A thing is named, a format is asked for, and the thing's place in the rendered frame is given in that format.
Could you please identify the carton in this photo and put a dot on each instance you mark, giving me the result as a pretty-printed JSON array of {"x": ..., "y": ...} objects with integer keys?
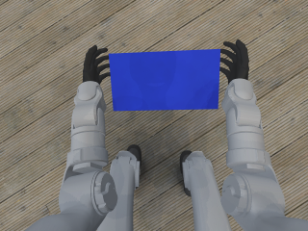
[{"x": 165, "y": 80}]

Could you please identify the left robot upper arm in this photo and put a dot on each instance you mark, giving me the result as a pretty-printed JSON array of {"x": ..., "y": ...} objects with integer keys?
[{"x": 85, "y": 200}]

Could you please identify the left robot shin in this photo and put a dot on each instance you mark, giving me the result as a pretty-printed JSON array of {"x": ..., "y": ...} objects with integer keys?
[{"x": 122, "y": 153}]

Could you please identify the robot right thigh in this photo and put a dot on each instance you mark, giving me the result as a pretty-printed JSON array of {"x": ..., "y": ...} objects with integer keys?
[{"x": 208, "y": 213}]

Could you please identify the robot right forearm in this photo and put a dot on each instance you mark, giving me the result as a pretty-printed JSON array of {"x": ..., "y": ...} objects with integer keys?
[{"x": 244, "y": 131}]

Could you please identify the right robot upper arm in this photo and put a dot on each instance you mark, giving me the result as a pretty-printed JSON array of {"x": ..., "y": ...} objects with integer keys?
[{"x": 257, "y": 204}]

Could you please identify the robot left forearm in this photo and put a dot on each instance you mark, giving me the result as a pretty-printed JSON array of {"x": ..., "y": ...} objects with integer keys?
[{"x": 88, "y": 131}]

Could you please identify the right robot hand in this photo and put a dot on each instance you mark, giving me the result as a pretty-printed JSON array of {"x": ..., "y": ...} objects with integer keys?
[{"x": 239, "y": 68}]

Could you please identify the left robot hand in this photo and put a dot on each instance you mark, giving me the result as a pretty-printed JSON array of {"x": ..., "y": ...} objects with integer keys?
[{"x": 91, "y": 69}]

